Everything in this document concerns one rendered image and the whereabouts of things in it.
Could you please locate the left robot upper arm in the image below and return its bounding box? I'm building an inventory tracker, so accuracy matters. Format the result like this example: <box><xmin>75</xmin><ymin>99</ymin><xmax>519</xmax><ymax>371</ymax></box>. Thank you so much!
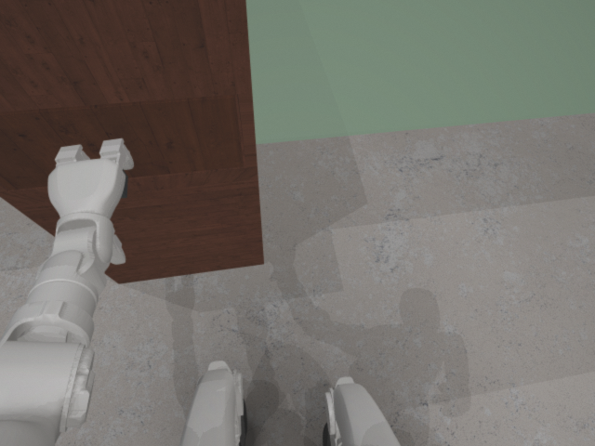
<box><xmin>0</xmin><ymin>341</ymin><xmax>95</xmax><ymax>446</ymax></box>

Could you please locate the robot right thigh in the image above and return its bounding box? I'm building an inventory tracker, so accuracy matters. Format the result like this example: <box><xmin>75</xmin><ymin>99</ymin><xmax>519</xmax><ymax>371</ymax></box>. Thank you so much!
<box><xmin>324</xmin><ymin>383</ymin><xmax>401</xmax><ymax>446</ymax></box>

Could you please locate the robot left forearm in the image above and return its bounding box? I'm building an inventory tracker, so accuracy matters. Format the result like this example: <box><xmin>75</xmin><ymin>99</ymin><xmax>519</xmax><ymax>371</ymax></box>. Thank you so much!
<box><xmin>0</xmin><ymin>212</ymin><xmax>113</xmax><ymax>348</ymax></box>

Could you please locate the robot left thigh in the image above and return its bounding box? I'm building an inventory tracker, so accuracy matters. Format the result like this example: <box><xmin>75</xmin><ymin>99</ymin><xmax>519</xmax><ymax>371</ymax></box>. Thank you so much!
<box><xmin>179</xmin><ymin>369</ymin><xmax>244</xmax><ymax>446</ymax></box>

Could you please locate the robot thigh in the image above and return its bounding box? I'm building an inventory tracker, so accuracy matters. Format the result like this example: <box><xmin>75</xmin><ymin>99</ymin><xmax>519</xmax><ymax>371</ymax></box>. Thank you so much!
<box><xmin>324</xmin><ymin>383</ymin><xmax>401</xmax><ymax>446</ymax></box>
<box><xmin>179</xmin><ymin>369</ymin><xmax>244</xmax><ymax>446</ymax></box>

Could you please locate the left robot hand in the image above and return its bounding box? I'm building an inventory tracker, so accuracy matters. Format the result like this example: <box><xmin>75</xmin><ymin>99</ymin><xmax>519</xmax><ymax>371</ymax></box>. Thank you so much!
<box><xmin>47</xmin><ymin>138</ymin><xmax>134</xmax><ymax>265</ymax></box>

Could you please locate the drawer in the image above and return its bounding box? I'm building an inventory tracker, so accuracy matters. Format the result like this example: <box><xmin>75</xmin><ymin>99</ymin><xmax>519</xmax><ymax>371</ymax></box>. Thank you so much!
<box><xmin>0</xmin><ymin>95</ymin><xmax>244</xmax><ymax>190</ymax></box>

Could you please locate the handle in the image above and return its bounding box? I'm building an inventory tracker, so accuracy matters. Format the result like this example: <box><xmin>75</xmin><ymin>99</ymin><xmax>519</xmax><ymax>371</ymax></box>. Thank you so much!
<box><xmin>121</xmin><ymin>169</ymin><xmax>128</xmax><ymax>198</ymax></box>

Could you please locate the cabinet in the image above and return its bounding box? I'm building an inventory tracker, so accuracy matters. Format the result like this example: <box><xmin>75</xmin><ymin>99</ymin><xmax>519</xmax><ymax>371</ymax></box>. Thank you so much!
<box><xmin>0</xmin><ymin>0</ymin><xmax>264</xmax><ymax>284</ymax></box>

